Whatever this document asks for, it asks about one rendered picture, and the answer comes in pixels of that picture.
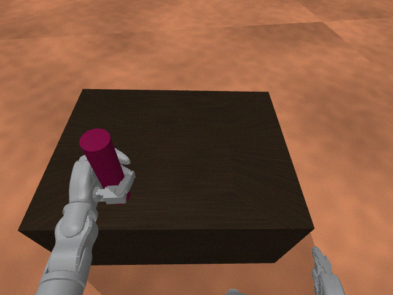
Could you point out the can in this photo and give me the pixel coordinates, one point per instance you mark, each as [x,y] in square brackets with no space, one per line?
[100,152]

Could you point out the right robot hand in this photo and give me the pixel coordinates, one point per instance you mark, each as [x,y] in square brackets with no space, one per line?
[325,282]

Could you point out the left robot arm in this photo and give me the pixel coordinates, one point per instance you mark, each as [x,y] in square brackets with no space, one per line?
[68,266]

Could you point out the left robot hand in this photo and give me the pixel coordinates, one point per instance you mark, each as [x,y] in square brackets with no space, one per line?
[84,185]

